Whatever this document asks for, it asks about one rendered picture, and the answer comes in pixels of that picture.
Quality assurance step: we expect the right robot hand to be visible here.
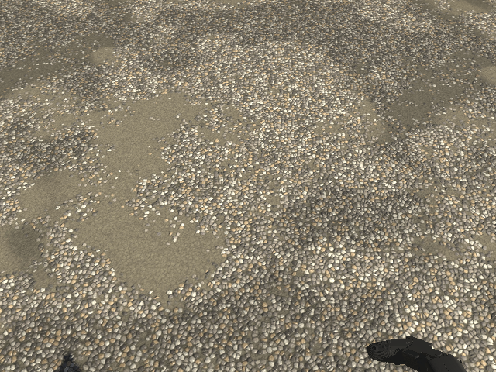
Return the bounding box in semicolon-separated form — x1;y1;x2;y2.
367;336;466;372

